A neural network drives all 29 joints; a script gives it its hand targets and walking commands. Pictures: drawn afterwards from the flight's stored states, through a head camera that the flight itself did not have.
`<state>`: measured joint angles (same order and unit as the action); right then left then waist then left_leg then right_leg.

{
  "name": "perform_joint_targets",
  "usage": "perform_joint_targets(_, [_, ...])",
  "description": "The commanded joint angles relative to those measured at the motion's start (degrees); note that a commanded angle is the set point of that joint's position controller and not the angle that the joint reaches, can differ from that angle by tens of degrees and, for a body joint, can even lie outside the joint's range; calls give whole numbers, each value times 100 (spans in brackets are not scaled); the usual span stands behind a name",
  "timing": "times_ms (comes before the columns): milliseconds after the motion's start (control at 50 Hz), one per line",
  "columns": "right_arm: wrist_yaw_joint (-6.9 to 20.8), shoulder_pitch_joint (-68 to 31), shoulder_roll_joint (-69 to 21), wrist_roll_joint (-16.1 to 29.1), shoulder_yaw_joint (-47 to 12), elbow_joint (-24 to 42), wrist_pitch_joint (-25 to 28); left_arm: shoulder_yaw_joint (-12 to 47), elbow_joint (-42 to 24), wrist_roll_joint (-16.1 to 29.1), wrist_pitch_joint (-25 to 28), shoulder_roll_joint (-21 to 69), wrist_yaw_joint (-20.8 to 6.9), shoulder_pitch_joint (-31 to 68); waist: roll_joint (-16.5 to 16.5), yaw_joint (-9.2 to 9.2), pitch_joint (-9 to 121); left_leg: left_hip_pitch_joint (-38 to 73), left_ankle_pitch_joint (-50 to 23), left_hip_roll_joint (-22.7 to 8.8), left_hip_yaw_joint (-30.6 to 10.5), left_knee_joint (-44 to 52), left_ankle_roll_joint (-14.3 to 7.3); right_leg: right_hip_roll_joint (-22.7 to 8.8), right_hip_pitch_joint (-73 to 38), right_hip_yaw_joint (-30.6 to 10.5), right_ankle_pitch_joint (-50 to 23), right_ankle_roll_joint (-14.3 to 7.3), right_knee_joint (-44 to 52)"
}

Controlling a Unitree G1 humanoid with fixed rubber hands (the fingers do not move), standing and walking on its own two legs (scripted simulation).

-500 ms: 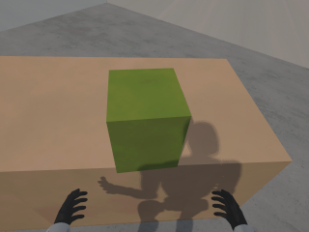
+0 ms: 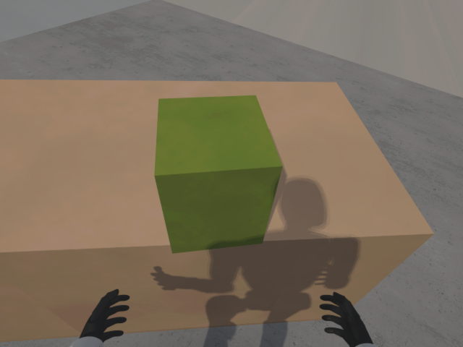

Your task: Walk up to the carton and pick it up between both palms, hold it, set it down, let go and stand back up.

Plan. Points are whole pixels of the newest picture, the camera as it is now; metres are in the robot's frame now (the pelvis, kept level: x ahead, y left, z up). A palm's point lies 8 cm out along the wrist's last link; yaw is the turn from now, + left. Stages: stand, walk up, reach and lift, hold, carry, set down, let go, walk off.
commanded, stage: let go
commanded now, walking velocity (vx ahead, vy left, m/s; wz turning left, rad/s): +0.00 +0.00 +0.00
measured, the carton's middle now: (213, 175) +0.44 +0.04 +0.04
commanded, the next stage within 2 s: stand in 0.30 s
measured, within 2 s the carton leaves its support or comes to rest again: neither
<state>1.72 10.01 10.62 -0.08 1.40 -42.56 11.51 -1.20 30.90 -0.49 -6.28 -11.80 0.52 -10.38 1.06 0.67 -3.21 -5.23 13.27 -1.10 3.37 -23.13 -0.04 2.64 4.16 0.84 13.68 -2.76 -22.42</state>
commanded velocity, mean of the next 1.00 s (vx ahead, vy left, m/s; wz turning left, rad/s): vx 0.00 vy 0.00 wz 0.00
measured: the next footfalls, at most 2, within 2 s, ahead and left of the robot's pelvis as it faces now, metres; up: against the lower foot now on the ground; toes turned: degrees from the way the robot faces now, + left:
none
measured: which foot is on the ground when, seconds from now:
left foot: down 0.00-1.00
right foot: down 0.00-1.00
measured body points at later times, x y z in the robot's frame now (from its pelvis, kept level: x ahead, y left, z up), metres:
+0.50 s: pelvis -0.01 +0.00 -0.01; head +0.01 +0.01 +0.44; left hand +0.14 +0.24 -0.11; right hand +0.11 -0.24 -0.12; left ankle +0.00 +0.12 -0.74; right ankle -0.01 -0.09 -0.74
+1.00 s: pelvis +0.01 +0.02 -0.01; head +0.01 +0.02 +0.44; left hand +0.05 +0.26 -0.15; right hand +0.06 -0.22 -0.14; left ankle +0.00 +0.12 -0.74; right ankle -0.01 -0.09 -0.74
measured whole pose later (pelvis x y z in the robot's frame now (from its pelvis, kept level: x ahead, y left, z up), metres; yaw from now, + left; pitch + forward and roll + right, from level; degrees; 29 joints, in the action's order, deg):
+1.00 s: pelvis +0.01 +0.02 -0.01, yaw +3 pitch -1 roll -1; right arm -1.2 20.0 9.7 -1.4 1.6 -49.3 0.3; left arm -1.7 52.2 -1.2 0.4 -10.3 1.3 -16.0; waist -0.3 0.4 -0.4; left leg -12.8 16.5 0.0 0.4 -30.3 -1.4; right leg 1.4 9.1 3.7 16.2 -1.5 -26.3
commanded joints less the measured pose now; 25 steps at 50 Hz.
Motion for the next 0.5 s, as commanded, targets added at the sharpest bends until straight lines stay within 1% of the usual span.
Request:
perform_joint_targets(0, [-18,-445,603,-58,183,559,41,36,-561,22,34,-560,-7,510,77,-169,129,624,-953,10,-52,228,37,-308,964,-81,-900,155,636])
perform_joint_targets(20, [-20,-418,606,-94,191,634,4,-3,-572,40,-6,-597,-5,526,42,-128,72,591,-812,15,-44,261,12,-337,1024,-109,-836,160,650])
perform_joint_targets(40, [-18,-422,587,-103,193,674,-21,4,-584,53,-33,-600,0,555,86,-124,57,560,-735,6,-34,283,-3,-335,1027,-110,-763,164,648])
perform_joint_targets(100, [8,-420,590,-121,188,784,-55,-72,-648,49,-51,-637,57,560,13,-29,118,475,-772,4,-13,308,0,-350,913,-132,-722,152,611])
perform_joint_targets(180, [33,-350,611,-110,207,794,-88,-89,-665,1,-43,-614,107,498,-81,-54,214,520,-882,7,-14,285,33,-361,840,-161,-882,141,576])
perform_joint_targets(260, [32,-303,622,-99,214,799,-77,-85,-697,-8,-56,-600,118,493,-97,-73,260,550,-875,17,-14,270,31,-374,856,-183,-998,159,555])
perform_joint_targets(280, [11,-311,759,-45,391,1231,-15,-17,-746,156,21,-469,115,379,84,241,500,94,-820,149,72,5,144,-362,686,-138,-707,167,350])
perform_joint_targets(300, [-123,282,683,-221,233,336,-723,-210,-136,-304,420,-830,-2,70,-657,6,-347,-1057,-832,-526,-524,124,-56,-629,801,-505,-136,142,410])
perform_joint_targets(320, [-161,586,692,-311,247,419,-1013,-270,-89,-253,540,-933,-45,-128,-481,0,-540,-1567,87,-503,-586,184,-84,-714,626,-649,474,113,562])
perform_joint_targets(340, [-147,490,625,-298,229,537,-1091,-262,-62,-241,605,-918,-73,-44,-228,-17,-560,-1671,42,-439,-558,74,-89,-815,590,-817,432,63,599])
perform_joint_targets(360, [-141,437,607,-260,222,610,-1110,-239,-27,-253,677,-790,-100,-46,-128,21,-239,-1263,-315,-432,-546,-40,-82,-825,710,-815,35,-6,486])
perform_joint_targets(380, [-122,403,655,-213,235,614,-1099,-190,56,-254,743,-631,-127,-49,-179,19,144,-941,-591,-460,-572,-145,-106,-741,748,-753,-396,-38,375])
perform_joint_targets(400, [-107,433,713,-174,257,583,-1078,-167,152,-226,788,-546,-126,-56,-145,-7,470,-810,-631,-423,-577,-242,-101,-720,657,-702,-631,-55,310])
perform_joint_targets(440, [-88,594,745,-117,277,507,-1042,-165,219,-194,814,-550,-103,90,15,-75,896,-895,-651,-375,-589,-362,-99,-779,276,-647,-959,-102,209])
perform_joint_targets(460, [-88,628,728,-123,269,473,-1034,-173,243,-182,819,-557,-92,123,-33,-68,998,-900,-797,-379,-590,-412,-101,-804,179,-632,-1166,-127,126])
perform_joint_targets(480, [-95,563,734,-143,269,462,-1031,-176,311,-154,827,-549,-79,41,-123,-22,1078,-841,-940,-381,-600,-475,-120,-795,186,-606,-1389,-137,46])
